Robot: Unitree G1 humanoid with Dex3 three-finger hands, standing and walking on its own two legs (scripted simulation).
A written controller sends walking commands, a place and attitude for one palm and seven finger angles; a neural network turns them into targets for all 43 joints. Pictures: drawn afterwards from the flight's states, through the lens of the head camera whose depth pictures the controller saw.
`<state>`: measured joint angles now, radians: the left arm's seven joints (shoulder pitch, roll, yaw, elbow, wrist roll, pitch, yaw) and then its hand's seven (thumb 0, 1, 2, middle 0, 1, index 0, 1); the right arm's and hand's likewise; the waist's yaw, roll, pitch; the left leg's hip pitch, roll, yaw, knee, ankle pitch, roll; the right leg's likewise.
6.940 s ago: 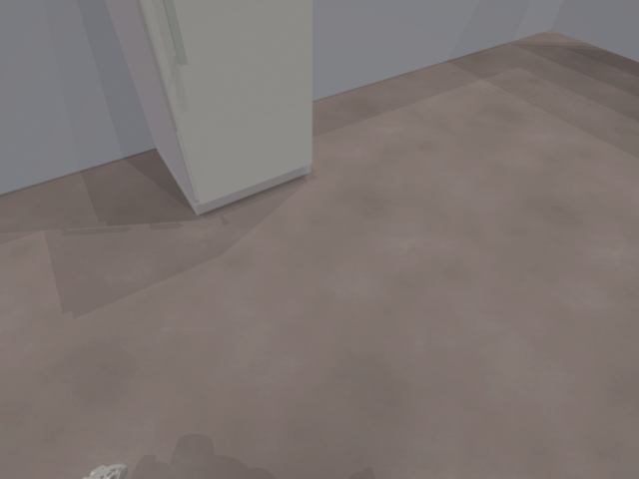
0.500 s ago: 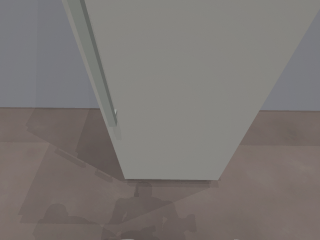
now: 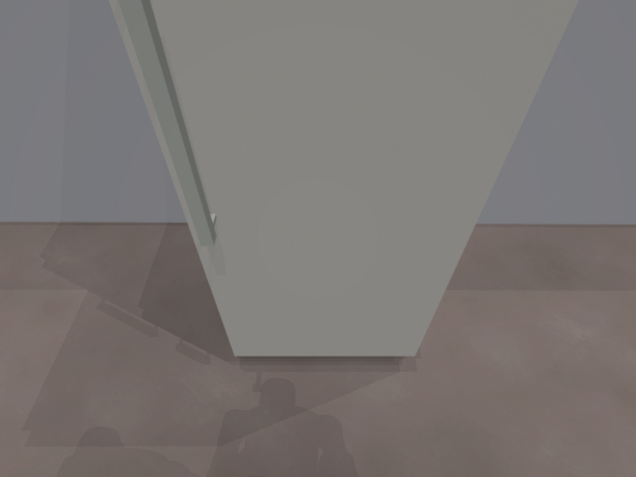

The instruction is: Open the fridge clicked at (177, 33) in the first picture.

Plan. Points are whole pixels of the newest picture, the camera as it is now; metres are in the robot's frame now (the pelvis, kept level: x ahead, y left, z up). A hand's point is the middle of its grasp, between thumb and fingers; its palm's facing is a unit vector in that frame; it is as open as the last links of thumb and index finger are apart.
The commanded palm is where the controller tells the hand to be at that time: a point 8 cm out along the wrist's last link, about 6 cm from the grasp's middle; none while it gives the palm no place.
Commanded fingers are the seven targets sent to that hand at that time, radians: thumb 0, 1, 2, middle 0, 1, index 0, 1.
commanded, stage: come to a stop and stand still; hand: left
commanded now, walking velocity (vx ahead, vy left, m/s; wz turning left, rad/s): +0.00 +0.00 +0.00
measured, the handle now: (179, 123) +0.54 +0.23 +0.17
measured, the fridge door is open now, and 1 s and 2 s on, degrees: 0 0 0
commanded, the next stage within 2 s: look again from close up in 0.72 s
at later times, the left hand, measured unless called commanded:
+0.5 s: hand out of the picture +0.01 +0.24 -0.18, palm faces +0.05 -0.98 -0.21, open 7.3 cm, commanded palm none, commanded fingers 0.00 0.90 0.90 -0.20 -0.30 -0.20 -0.30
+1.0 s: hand out of the picture -0.03 +0.23 -0.18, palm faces +0.03 -0.98 -0.20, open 7.3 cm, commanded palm none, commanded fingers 0.00 0.90 0.90 -0.20 -0.30 -0.20 -0.30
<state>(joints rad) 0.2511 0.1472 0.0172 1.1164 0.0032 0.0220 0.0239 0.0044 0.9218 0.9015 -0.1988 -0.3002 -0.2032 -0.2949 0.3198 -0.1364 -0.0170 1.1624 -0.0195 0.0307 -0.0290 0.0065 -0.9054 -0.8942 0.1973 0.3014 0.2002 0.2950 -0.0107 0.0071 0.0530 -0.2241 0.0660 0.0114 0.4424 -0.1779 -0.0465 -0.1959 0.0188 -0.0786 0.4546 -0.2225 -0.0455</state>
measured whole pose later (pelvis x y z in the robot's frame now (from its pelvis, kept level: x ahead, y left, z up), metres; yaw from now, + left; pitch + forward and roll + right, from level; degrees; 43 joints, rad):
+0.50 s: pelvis -0.01 +0.06 -0.01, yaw +1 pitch -2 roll -1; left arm 0.33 0.17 0.01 1.02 0.02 0.01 0.04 0.00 0.92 0.90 -0.20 -0.30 -0.20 -0.29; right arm 0.31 -0.17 -0.01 1.01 -0.02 0.00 -0.02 0.02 -0.93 -0.89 0.20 0.30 0.20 0.30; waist 0.00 0.00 -0.02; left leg -0.29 -0.02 0.03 0.54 -0.22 0.04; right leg -0.25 -0.06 -0.05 0.53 -0.25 0.02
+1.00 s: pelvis -0.02 +0.05 +0.00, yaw +0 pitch -2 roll +0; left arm 0.35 0.18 -0.01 1.07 0.02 0.00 0.03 0.00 0.91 0.90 -0.20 -0.30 -0.20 -0.29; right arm 0.27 -0.19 0.00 1.06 -0.01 0.00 -0.01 0.01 -0.90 -0.89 0.20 0.30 0.20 0.30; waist 0.01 -0.01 0.00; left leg -0.26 -0.02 0.03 0.46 -0.17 0.03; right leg -0.22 -0.06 -0.05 0.46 -0.20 0.03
